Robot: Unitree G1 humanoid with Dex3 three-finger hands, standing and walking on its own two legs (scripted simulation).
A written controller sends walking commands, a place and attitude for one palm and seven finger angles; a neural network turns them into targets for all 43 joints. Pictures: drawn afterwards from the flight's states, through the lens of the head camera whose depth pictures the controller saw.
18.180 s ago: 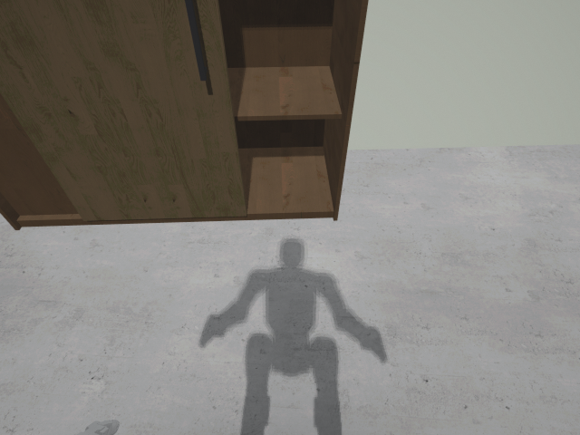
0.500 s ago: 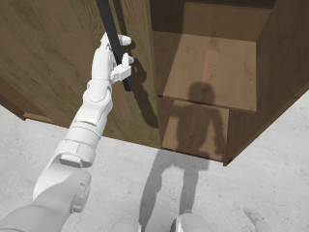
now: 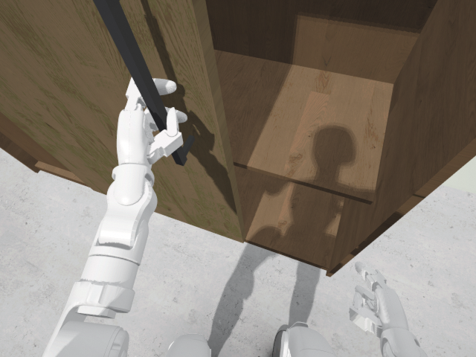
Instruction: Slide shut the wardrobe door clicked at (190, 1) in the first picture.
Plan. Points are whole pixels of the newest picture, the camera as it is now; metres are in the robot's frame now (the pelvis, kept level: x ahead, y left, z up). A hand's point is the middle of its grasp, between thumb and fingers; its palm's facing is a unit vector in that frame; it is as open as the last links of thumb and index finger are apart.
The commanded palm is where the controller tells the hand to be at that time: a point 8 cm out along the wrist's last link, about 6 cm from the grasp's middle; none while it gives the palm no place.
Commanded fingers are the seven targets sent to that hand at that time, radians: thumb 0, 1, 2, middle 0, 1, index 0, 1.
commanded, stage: step sideways, sliding the door along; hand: left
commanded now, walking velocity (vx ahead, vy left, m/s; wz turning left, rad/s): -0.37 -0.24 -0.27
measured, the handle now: (161, 94) +0.44 +0.20 +0.14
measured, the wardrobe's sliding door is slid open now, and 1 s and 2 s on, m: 0.34 0.07 0.00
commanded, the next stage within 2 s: none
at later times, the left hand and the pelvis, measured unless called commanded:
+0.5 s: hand (253, 153) +0.37 +0.05 +0.11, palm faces +0.26 -0.96 -0.07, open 6.1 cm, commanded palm +0.33 +0.02 +0.12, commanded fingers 0.00 0.90 0.90 -0.45 -1.40 -0.45 -1.40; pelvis +0.03 -0.10 +0.00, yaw -3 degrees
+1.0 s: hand (365, 187) +0.34 -0.10 +0.11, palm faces +0.20 -0.98 -0.08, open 6.1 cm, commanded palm +0.30 -0.12 +0.12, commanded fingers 0.00 0.90 0.90 -0.45 -1.40 -0.45 -1.40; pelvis -0.02 -0.23 -0.01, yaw -5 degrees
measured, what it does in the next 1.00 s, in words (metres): steps to the right: right foot, then left foot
